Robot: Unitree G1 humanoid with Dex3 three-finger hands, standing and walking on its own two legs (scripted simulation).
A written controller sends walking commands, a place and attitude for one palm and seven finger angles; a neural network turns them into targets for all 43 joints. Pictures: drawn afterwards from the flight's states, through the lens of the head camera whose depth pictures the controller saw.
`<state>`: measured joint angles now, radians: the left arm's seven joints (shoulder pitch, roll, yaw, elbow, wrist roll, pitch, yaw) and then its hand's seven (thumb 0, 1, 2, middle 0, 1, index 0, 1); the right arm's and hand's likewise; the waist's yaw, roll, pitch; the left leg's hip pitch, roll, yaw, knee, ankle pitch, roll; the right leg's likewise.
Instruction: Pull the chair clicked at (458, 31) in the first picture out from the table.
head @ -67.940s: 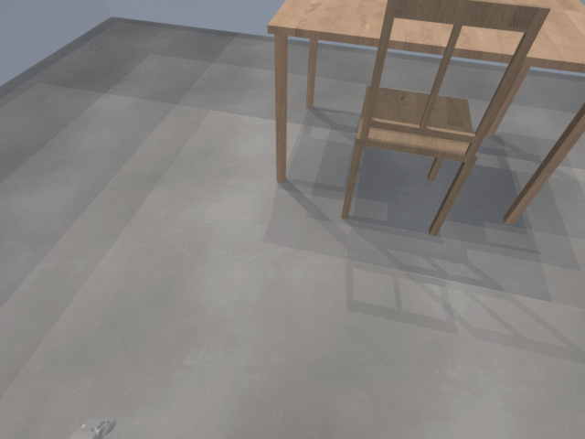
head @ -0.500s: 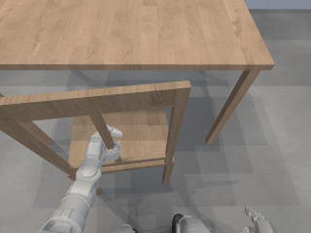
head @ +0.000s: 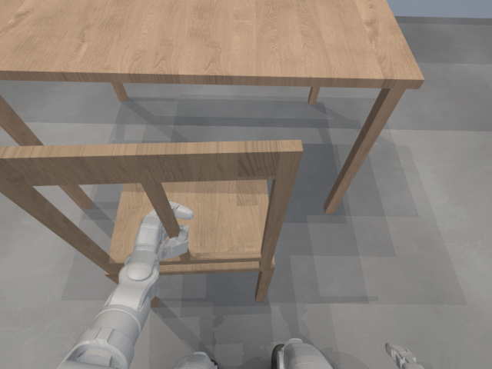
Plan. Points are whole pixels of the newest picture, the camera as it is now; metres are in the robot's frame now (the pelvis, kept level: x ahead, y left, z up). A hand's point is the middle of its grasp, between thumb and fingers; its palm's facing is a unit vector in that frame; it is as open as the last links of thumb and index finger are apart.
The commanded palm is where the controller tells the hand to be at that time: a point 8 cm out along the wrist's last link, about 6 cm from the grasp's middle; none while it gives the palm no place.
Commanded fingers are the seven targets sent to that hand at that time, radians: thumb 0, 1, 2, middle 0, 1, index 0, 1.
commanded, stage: step backward, pulling the chair out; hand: left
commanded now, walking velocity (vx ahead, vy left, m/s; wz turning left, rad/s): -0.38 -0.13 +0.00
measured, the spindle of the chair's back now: (172, 227) +0.36 +0.15 -0.06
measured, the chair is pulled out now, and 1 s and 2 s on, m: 0.24 0.48 0.54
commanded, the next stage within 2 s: stop walking, hand still on the chair in 0.80 s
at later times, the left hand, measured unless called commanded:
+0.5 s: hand (181, 311) +0.21 +0.11 -0.06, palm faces -0.05 -0.99 -0.16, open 5.2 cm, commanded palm +0.19 +0.17 -0.06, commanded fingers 0.00 0.90 0.90 -0.50 -1.45 -0.50 -1.45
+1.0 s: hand out of the picture +0.09 +0.12 -0.06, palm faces -0.03 -0.99 -0.15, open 5.2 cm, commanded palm +0.07 +0.17 -0.05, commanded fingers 0.00 0.90 0.90 -0.50 -1.45 -0.50 -1.45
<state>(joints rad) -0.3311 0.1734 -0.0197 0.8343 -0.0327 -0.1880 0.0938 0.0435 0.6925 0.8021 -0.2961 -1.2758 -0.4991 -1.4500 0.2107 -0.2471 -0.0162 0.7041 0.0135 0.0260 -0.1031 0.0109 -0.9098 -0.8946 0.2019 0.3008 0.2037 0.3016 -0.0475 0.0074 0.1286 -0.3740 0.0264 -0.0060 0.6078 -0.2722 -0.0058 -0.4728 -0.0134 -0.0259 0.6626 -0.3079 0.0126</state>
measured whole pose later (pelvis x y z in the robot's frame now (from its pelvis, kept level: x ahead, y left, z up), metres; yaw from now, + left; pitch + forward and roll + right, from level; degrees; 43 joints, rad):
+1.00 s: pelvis -0.23 +0.00 +0.00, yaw +1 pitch +1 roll +1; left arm -0.34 0.13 -0.03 0.88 -0.04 -0.16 0.08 0.04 0.71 0.80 -0.29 -1.27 -0.50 -1.45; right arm 0.23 -0.26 -0.02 0.70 0.03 0.02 -0.11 0.01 -0.91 -0.89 0.20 0.30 0.20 0.30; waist -0.05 0.00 0.12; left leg -0.26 0.04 0.04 0.55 -0.31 -0.03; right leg -0.45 -0.04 -0.03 0.64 -0.30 0.02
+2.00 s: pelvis -0.22 +0.01 +0.01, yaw +0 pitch -1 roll +0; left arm -0.09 0.10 -0.10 0.73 -0.02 -0.14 0.09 0.05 0.68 0.85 -0.30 -1.30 -0.50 -1.45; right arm 0.22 -0.20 0.02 0.70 0.03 0.03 -0.10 0.01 -0.91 -0.89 0.20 0.30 0.20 0.30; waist -0.02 0.02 0.06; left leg -0.15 0.04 0.06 0.45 -0.29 -0.02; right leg -0.25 -0.03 -0.01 0.47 -0.21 0.01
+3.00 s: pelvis -0.20 +0.00 -0.03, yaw +4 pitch +12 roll +0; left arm 0.28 0.20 -0.05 0.07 -0.06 0.14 -0.01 -0.01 -0.53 0.20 -0.01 -0.01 -0.01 -0.01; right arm 0.25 -0.26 0.00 0.51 0.04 -0.10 -0.06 0.01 -0.91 -0.89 0.20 0.30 0.20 0.30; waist -0.07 0.04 -0.10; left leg -0.59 0.03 -0.02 0.88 -0.49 -0.03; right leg -0.65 -0.06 -0.07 0.87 -0.42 0.01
